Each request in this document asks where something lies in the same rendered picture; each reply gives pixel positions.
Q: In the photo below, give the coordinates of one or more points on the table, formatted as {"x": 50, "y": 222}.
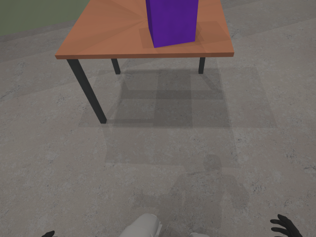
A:
{"x": 114, "y": 29}

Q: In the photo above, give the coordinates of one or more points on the robot left thigh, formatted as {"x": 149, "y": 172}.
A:
{"x": 147, "y": 225}

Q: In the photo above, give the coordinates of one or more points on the right robot hand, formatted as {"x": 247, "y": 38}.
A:
{"x": 290, "y": 231}

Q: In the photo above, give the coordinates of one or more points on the carton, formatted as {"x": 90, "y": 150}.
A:
{"x": 172, "y": 21}

